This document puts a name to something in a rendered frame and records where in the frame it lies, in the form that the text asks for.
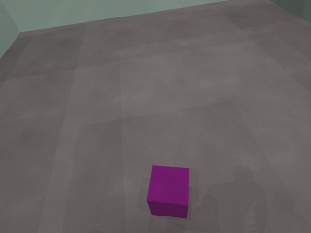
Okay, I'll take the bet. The carton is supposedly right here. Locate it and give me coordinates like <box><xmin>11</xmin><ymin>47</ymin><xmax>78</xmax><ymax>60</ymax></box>
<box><xmin>147</xmin><ymin>165</ymin><xmax>189</xmax><ymax>218</ymax></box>

